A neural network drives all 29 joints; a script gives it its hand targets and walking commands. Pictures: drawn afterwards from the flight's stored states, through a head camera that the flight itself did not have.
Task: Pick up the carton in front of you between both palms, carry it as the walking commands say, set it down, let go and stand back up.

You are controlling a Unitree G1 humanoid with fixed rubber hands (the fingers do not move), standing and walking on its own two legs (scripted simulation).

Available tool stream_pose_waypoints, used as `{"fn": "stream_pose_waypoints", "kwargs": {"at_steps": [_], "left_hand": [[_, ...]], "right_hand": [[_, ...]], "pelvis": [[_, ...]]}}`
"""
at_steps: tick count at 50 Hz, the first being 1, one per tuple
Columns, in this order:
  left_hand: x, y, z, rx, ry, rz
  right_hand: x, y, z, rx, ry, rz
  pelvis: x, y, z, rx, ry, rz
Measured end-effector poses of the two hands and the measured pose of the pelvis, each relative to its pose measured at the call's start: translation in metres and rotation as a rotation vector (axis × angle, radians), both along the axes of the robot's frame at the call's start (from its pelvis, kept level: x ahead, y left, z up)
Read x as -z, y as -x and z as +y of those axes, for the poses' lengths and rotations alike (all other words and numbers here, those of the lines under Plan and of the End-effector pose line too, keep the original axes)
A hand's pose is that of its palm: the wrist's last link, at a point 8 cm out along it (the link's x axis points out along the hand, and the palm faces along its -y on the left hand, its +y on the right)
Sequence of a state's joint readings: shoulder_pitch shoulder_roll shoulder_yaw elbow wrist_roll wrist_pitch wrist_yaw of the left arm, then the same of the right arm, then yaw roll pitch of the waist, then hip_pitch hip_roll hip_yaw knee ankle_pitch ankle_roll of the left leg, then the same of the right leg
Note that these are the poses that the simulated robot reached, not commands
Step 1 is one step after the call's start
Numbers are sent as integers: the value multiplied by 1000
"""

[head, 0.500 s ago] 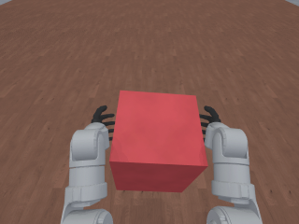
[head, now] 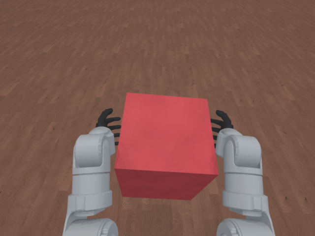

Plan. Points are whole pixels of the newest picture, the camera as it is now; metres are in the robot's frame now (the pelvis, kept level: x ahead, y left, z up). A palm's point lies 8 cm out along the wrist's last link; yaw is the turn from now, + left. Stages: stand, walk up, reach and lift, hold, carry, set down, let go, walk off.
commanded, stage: carry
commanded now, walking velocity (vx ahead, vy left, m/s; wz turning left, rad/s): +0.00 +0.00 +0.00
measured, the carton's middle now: (161, 151) +0.35 +0.00 +0.03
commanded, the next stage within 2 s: none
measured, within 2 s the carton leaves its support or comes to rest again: neither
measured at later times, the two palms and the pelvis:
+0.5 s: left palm (101, 137) +0.32 +0.15 +0.12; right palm (222, 137) +0.32 -0.14 +0.12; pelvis +0.00 +0.00 +0.00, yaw +0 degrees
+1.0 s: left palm (103, 134) +0.33 +0.14 +0.12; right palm (223, 135) +0.33 -0.15 +0.12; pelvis +0.01 +0.00 +0.00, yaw +0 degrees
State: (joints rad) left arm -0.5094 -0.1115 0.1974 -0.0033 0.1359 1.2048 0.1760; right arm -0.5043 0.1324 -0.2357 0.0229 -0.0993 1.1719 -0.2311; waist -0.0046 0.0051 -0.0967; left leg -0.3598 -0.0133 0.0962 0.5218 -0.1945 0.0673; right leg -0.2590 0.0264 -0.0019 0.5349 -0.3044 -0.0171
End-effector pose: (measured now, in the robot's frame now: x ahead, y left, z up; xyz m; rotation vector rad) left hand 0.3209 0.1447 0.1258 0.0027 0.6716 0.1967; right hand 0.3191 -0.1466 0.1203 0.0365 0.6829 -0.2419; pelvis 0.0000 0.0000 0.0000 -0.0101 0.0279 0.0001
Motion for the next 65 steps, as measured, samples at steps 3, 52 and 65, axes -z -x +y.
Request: {"fn": "stream_pose_waypoints", "kwargs": {"at_steps": [3, 52, 65], "left_hand": [[1, 0, -1, 6, -2, 7], [1, -8, 0, -15, -23, 27], [3, -10, -5, -14, -10, 15]], "right_hand": [[0, 1, -1, 4, 3, 6], [3, -10, 1, 1, -5, 5], [-1, -13, -4, 9, 3, -11]], "pelvis": [[0, -1, 1, 0, 1, -1], [-1, -8, -1, -4, -4, 2], [0, -10, -5, -2, -5, 2]]}}
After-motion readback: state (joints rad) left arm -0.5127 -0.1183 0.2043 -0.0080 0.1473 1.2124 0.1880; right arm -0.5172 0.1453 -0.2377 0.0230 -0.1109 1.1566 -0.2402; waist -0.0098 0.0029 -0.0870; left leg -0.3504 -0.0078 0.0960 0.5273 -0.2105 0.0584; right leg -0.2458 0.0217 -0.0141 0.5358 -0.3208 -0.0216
